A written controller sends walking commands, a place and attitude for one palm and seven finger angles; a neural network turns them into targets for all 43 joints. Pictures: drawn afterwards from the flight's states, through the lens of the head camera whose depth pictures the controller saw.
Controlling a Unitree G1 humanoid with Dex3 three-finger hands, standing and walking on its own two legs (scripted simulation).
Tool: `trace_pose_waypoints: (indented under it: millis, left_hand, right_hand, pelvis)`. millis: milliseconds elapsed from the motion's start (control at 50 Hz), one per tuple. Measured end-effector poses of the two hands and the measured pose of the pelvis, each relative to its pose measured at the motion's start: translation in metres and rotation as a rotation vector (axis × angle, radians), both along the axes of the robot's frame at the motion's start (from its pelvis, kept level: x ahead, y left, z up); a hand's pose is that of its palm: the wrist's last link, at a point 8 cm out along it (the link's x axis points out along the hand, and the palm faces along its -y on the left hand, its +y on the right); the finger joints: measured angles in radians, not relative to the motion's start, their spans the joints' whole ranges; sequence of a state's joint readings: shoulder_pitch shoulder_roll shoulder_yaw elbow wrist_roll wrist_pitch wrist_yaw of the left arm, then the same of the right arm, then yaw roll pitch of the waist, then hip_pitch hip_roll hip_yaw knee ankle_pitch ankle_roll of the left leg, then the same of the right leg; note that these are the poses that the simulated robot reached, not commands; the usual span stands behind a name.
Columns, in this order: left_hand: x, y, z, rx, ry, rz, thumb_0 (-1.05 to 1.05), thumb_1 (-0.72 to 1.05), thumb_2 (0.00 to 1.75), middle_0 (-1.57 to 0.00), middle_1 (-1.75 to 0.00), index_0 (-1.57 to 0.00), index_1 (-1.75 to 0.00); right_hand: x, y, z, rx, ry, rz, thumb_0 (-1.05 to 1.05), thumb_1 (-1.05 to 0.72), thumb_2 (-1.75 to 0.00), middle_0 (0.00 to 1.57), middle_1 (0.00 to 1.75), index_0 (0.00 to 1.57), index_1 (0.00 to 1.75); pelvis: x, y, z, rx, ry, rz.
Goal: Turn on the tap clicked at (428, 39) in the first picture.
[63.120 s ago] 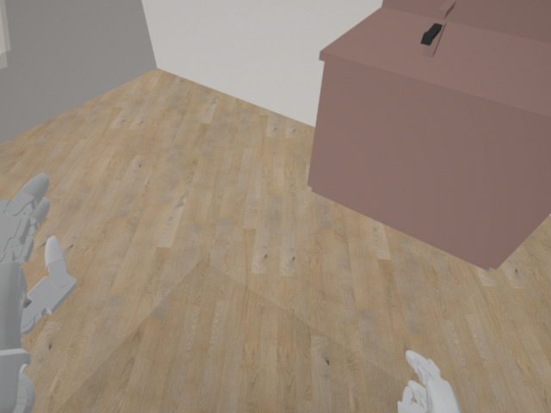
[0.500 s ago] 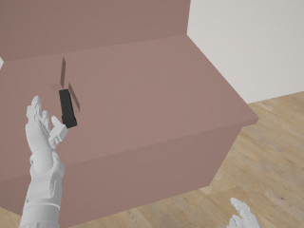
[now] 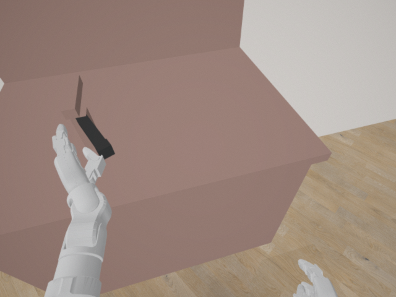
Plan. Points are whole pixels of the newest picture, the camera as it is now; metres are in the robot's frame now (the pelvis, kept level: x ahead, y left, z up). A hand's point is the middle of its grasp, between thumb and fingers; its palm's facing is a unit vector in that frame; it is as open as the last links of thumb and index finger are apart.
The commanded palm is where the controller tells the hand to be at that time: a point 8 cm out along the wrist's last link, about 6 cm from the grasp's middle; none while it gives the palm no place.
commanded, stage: push the lever round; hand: left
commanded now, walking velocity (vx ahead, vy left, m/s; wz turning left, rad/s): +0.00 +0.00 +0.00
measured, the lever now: (104, 149) +0.38 +0.22 +0.11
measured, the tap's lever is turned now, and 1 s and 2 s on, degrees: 24 50 79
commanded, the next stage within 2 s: lift the hand up off the lever in 1.80 s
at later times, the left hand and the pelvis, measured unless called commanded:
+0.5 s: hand (120, 149) +0.38 +0.19 +0.10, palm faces +0.70 -0.71 -0.07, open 7.7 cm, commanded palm +0.34 +0.22 +0.10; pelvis +0.00 -0.01 +0.00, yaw +0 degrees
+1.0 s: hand (131, 143) +0.41 +0.17 +0.10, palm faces +0.77 -0.63 -0.09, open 7.7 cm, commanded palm +0.36 +0.19 +0.10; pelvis +0.00 -0.01 -0.01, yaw +1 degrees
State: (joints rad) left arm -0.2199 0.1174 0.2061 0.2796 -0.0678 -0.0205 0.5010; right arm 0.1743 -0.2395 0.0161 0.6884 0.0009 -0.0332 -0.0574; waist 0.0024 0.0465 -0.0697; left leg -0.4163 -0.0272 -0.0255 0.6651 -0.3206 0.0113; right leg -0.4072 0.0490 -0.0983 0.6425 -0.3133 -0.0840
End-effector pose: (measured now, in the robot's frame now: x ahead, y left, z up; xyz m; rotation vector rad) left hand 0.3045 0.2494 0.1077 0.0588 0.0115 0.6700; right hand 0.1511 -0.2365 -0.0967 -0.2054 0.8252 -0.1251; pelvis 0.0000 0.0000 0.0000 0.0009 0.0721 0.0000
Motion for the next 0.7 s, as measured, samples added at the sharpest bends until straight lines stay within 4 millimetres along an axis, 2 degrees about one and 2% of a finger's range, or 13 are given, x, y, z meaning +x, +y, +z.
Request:
trace_pose_waypoints:
  millis: [320,560,700]
  left_hand:
    - [0.014,-0.020,0.000,-0.007,0.025,0.079,0.02,0.90,0.90,-0.15,-0.15,-0.16,-0.15]
    - [0.034,-0.038,-0.001,-0.023,0.050,0.126,0.01,0.91,0.90,-0.15,-0.15,-0.16,-0.15]
    - [0.041,-0.043,-0.001,-0.028,0.059,0.163,0.01,0.91,0.90,-0.15,-0.15,-0.16,-0.15]
  right_hand:
    - [-0.001,-0.006,-0.003,0.000,0.027,-0.011,0.01,-0.91,-0.90,0.20,0.30,0.20,0.30]
    - [-0.007,-0.005,-0.009,0.007,0.070,-0.012,0.01,-0.91,-0.90,0.20,0.30,0.20,0.30]
    - [-0.013,-0.007,-0.013,0.016,0.095,-0.018,0.01,-0.91,-0.90,0.20,0.30,0.20,0.30]
  pelvis:
    - [-0.001,-0.006,0.000,0.002,0.007,0.004]
    - [-0.001,-0.007,-0.001,0.004,0.024,0.007]
    - [0.002,-0.008,-0.002,0.004,0.038,0.003]
